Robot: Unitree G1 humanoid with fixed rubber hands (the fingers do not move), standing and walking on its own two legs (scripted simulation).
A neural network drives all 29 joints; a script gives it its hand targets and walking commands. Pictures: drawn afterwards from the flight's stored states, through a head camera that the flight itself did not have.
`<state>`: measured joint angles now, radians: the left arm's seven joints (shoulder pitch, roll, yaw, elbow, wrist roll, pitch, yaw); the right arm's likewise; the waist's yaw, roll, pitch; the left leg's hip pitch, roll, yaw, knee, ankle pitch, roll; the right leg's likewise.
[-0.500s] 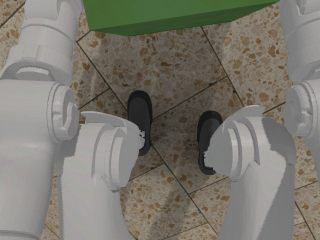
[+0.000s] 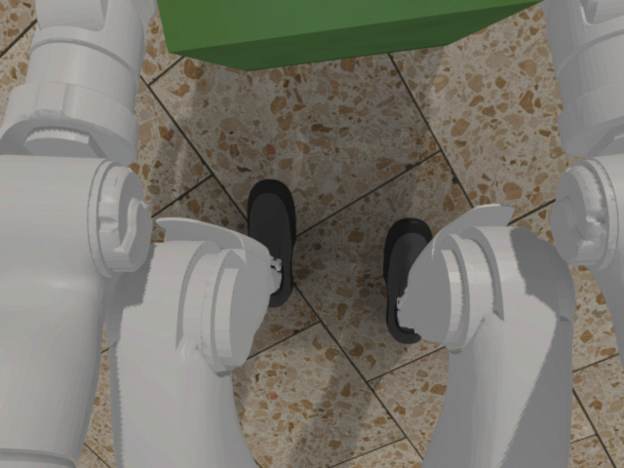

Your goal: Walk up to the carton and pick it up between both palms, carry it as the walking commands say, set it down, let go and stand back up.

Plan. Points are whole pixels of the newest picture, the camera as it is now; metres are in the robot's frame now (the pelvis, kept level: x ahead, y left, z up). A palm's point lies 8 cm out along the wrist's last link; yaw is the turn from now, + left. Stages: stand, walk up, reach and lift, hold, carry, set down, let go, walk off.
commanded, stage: reach and lift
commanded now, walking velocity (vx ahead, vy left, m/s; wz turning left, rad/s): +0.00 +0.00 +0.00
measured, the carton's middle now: out of the picture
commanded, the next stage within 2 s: none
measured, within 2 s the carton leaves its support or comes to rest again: leaves its support in 0.02 s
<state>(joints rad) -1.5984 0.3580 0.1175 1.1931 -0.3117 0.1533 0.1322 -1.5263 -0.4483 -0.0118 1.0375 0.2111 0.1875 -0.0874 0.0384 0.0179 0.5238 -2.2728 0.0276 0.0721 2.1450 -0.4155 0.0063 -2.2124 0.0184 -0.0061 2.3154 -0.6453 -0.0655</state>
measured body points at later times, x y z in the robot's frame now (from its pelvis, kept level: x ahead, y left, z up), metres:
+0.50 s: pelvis -0.01 +0.00 +0.00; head +0.34 -0.02 +0.27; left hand +0.57 +0.18 -0.11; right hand +0.58 -0.18 -0.12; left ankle +0.16 +0.11 -0.32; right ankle +0.10 -0.10 -0.32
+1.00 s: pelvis -0.02 +0.00 +0.04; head +0.33 -0.03 +0.32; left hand +0.55 +0.18 -0.07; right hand +0.57 -0.18 -0.06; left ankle +0.16 +0.11 -0.32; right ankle +0.10 -0.10 -0.32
